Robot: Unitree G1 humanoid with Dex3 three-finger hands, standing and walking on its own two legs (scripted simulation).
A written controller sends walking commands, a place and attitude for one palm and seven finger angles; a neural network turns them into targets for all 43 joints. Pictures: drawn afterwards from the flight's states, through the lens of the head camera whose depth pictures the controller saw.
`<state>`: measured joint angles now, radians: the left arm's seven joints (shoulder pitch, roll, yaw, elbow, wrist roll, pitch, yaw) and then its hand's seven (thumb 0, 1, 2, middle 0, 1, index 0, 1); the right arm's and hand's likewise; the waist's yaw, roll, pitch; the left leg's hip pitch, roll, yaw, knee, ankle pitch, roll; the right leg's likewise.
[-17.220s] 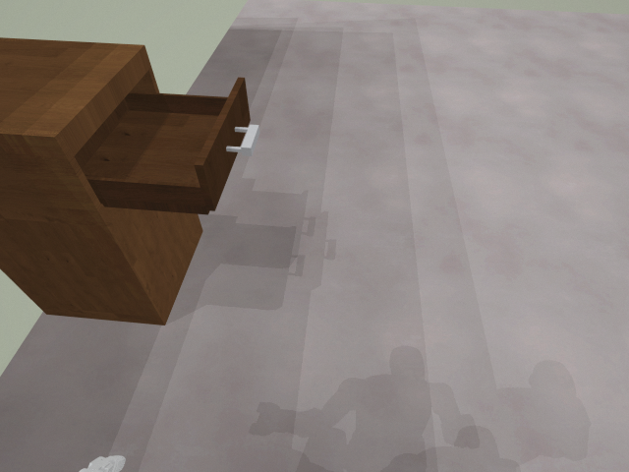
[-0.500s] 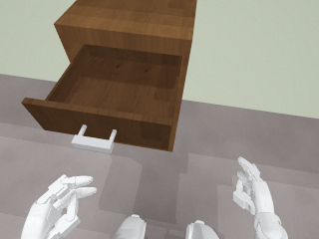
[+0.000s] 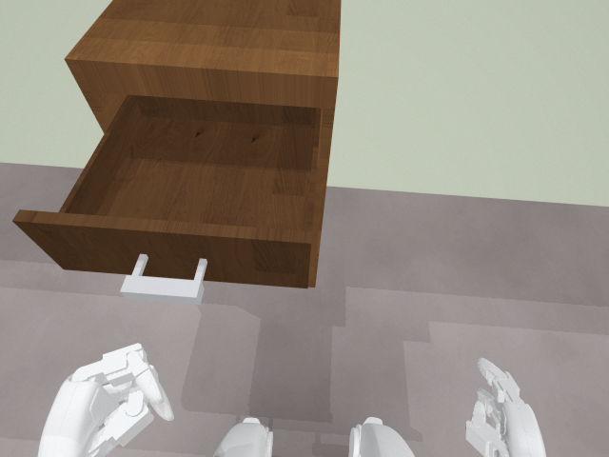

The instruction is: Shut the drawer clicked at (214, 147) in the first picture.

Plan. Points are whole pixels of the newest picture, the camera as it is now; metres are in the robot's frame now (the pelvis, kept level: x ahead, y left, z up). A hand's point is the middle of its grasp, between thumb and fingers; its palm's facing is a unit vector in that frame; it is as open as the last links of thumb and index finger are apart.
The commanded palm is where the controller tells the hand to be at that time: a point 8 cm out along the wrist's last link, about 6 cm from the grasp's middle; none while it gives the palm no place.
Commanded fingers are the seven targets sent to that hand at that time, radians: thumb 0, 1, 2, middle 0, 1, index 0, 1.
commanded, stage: raise the hand and make a fist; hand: left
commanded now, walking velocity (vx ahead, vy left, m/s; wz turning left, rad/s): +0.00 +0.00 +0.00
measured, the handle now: (167, 276) +0.36 +0.23 -0.03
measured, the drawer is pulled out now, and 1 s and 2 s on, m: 0.29 0.29 0.29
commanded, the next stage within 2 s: bring the fist close to the handle in 0.82 s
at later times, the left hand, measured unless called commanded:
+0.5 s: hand (135, 396) +0.18 +0.18 +0.07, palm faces -0.01 -1.00 -0.05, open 3.3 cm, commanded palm +0.14 +0.24 +0.08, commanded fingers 0.00 0.90 0.90 -1.40 -1.60 -1.40 -1.60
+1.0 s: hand (138, 395) +0.18 +0.18 +0.07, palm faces +0.00 -1.00 -0.07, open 3.3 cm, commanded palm +0.16 +0.24 +0.07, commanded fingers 0.00 0.90 0.90 -1.40 -1.60 -1.40 -1.60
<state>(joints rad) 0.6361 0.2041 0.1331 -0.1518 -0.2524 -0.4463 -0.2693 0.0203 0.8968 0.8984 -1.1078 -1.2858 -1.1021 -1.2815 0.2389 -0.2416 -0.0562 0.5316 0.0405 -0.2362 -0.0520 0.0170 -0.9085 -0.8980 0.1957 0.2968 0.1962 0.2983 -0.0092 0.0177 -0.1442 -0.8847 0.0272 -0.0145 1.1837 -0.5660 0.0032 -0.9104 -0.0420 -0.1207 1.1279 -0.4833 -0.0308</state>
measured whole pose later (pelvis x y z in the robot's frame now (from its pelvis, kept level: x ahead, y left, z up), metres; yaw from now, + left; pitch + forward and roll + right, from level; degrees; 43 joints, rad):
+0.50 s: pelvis +0.02 +0.02 +0.01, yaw +0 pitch +14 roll -3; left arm 0.67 0.20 0.09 -0.26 -0.22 -0.37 -0.23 0.02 0.90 0.90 -1.39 -1.60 -1.39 -1.59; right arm 0.22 -0.20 0.01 0.46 0.03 -0.18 -0.02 0.01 -0.91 -0.90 0.20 0.30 0.20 0.30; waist 0.01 0.03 -0.15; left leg -0.81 0.02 -0.01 1.14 -0.57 0.02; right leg -0.82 -0.05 -0.12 1.06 -0.48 -0.01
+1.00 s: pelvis +0.02 +0.01 +0.01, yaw +0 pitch +15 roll -2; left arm 0.67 0.21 0.12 -0.23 -0.23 -0.39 -0.23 0.02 0.90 0.90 -1.40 -1.60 -1.39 -1.60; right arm 0.23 -0.21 -0.01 0.46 0.04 -0.17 -0.04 0.01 -0.91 -0.90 0.20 0.30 0.20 0.30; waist 0.00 0.03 -0.16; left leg -0.83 0.02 -0.02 1.15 -0.58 0.01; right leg -0.85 -0.04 -0.12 1.08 -0.49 -0.02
